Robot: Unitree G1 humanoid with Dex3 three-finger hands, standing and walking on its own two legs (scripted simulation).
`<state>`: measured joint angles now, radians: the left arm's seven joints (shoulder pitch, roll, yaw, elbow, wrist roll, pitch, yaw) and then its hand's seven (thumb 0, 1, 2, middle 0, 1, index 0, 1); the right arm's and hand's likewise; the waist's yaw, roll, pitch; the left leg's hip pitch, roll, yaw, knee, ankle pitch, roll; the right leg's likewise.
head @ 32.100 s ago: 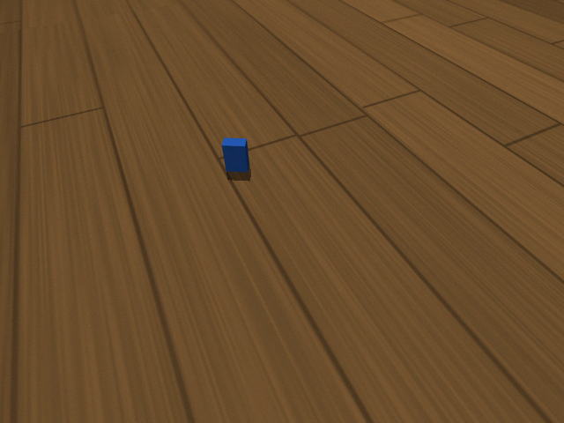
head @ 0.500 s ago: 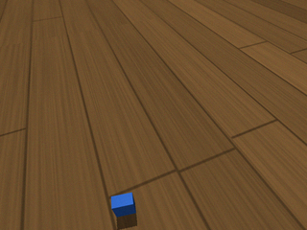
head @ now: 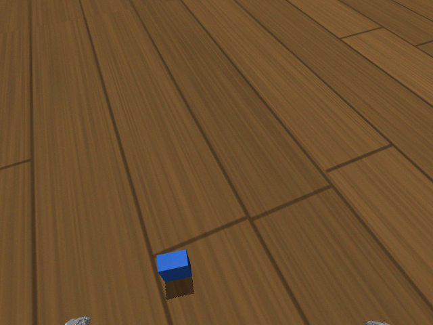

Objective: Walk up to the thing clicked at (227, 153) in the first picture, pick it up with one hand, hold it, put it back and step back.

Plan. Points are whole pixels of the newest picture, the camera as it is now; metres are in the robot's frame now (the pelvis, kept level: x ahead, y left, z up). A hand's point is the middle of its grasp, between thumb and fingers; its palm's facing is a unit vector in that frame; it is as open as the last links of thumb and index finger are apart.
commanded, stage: step back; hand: left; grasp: from the side
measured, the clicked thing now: (175, 266) +0.40 +0.21 -0.69
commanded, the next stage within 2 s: none
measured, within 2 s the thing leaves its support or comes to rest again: neither
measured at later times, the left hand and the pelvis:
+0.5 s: hand out of the picture +0.05 +0.31 -0.17, palm faces -0.09 -0.93 -0.36, open 7.4 cm; pelvis -0.08 +0.06 -0.01, yaw -4 degrees
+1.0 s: hand out of the picture -0.05 +0.32 -0.17, palm faces -0.03 -0.94 -0.34, open 7.4 cm; pelvis -0.20 +0.07 -0.02, yaw -2 degrees
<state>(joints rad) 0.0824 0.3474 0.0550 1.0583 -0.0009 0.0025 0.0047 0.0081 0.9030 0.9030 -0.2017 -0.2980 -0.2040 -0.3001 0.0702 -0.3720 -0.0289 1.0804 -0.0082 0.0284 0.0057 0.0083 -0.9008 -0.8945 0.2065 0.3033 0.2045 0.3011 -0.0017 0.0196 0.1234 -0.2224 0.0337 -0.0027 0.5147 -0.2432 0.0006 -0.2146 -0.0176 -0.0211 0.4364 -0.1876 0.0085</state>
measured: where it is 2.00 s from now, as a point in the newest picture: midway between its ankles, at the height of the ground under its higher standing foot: outside the picture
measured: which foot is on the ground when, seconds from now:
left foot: down 0.00-0.64, up 0.66-0.92, down 0.94-1.00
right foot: down 0.00-0.16, up 0.18-0.58, down 0.60-0.98, up 1.00-1.00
